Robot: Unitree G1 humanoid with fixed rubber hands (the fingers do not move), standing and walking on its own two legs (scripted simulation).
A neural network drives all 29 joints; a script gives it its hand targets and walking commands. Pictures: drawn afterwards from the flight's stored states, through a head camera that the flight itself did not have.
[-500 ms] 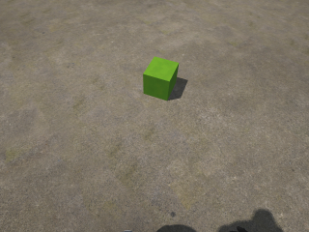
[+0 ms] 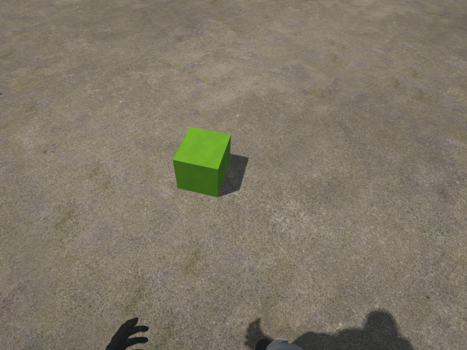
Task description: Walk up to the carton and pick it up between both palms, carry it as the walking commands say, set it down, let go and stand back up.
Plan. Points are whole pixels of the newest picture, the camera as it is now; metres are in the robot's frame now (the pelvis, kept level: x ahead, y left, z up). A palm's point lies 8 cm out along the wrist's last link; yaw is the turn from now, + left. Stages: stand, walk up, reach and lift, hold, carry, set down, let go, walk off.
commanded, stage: walk up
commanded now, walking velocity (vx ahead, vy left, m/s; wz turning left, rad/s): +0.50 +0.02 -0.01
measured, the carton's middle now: (204, 161) +1.11 +0.06 -0.65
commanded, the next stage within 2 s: none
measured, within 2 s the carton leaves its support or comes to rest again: neither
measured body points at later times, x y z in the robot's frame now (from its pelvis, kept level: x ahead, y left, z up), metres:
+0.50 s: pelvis +0.23 +0.01 +0.02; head +0.26 -0.01 +0.47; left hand +0.11 +0.23 -0.11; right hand +0.36 -0.21 -0.13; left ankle +0.36 +0.17 -0.69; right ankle +0.14 -0.13 -0.73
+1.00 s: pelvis +0.46 +0.07 +0.02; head +0.48 +0.11 +0.47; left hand +0.60 +0.29 -0.13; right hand +0.33 -0.16 -0.09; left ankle +0.37 +0.17 -0.73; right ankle +0.58 -0.11 -0.65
